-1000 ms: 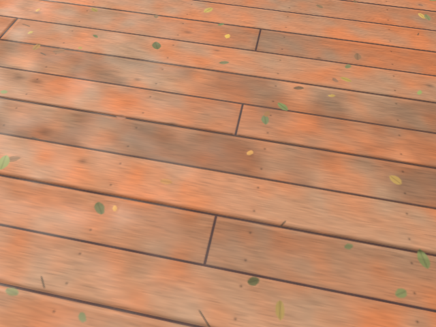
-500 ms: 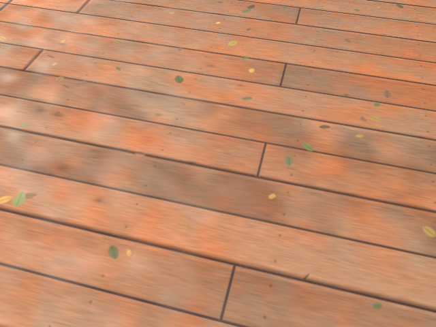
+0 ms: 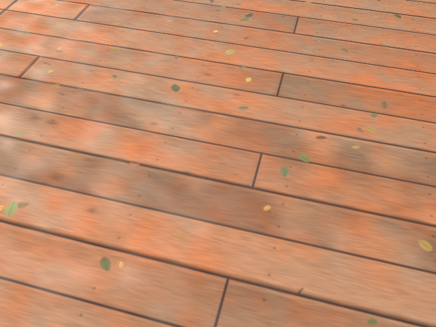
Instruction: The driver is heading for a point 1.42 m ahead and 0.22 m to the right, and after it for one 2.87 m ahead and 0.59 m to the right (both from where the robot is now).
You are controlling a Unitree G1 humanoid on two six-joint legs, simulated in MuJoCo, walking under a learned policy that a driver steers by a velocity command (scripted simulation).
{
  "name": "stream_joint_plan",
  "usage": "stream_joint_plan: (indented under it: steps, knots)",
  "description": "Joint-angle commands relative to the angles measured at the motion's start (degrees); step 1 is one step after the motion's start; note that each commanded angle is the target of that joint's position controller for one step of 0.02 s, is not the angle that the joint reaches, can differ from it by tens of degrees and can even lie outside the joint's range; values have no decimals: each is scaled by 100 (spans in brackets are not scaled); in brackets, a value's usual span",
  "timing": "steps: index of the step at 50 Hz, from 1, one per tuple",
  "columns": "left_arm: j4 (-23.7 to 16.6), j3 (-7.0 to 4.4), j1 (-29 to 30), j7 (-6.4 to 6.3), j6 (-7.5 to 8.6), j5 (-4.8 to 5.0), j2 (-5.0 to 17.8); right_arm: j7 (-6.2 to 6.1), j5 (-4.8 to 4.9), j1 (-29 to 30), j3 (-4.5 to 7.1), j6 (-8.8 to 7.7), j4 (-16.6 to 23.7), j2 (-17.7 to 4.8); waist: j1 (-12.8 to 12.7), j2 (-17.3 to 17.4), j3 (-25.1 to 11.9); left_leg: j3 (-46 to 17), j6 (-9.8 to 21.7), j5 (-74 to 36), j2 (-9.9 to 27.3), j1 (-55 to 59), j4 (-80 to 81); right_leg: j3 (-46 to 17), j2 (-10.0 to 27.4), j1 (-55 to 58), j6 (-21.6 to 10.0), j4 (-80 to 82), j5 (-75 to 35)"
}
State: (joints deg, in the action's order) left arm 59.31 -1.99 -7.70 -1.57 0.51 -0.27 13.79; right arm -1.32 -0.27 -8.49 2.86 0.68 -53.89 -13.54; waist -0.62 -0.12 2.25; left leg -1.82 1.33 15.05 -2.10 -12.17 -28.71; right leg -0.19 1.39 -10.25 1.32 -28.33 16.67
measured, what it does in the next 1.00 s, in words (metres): stands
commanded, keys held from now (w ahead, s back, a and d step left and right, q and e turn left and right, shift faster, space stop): no key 0.72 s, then w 0.28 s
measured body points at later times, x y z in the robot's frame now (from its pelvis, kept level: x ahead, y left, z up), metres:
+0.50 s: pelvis +0.00 +0.00 +0.00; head +0.01 +0.00 +0.45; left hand +0.03 +0.26 -0.15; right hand +0.06 -0.26 -0.14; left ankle +0.00 +0.11 -0.74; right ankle -0.02 -0.13 -0.74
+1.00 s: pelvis +0.04 -0.03 -0.01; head +0.04 -0.04 +0.44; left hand +0.04 +0.23 -0.15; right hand +0.04 -0.29 -0.17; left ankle +0.00 +0.10 -0.73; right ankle +0.00 -0.12 -0.74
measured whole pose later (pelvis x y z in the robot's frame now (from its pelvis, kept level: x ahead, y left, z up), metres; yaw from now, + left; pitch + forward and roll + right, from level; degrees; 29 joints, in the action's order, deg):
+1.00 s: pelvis +0.04 -0.03 -0.01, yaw -1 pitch +0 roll +0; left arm 62.3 -1.8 -18.7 -1.0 5.0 1.1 11.6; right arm -1.1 1.8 -17.4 2.8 -2.2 -62.7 -13.5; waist -0.2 1.6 -1.1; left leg -2.4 2.2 21.9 -0.2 -13.7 -35.6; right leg 2.3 -0.8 -12.1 -3.8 -32.6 20.6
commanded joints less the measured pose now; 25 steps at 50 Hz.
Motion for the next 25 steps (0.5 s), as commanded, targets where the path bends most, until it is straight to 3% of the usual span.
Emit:
stream_joint_plan:
  steps: [1, 25]
  knots:
    - [-118, -117, -27, -28, 29, -2, 670, -28, 5, 57, 109, -60, 120, -625, -10, 23, -302, -327, 171, -1450, 371, 257, 397, -141, 172, -57, -131, 418, -1120]
    - [264, -31, -551, -100, 24, -9, 502, -53, 20, -35, -12, -73, -629, -533, 26, 42, -71, -256, 141, -760, 325, 87, 621, -47, 56, -177, -100, 552, -664]
Keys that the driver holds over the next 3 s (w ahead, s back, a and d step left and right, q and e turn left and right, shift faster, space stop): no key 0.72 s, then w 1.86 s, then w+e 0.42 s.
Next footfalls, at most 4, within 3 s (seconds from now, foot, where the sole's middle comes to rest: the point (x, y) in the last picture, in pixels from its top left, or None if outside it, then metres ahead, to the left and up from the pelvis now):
1.40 left None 0.42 0.09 -0.77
1.94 right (276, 262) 0.73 -0.15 -0.77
2.50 left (208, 187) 1.04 0.08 -0.77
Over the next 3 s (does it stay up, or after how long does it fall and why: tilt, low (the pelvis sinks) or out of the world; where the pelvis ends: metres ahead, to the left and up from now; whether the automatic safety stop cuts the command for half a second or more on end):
stays up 1.15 -0.04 -0.01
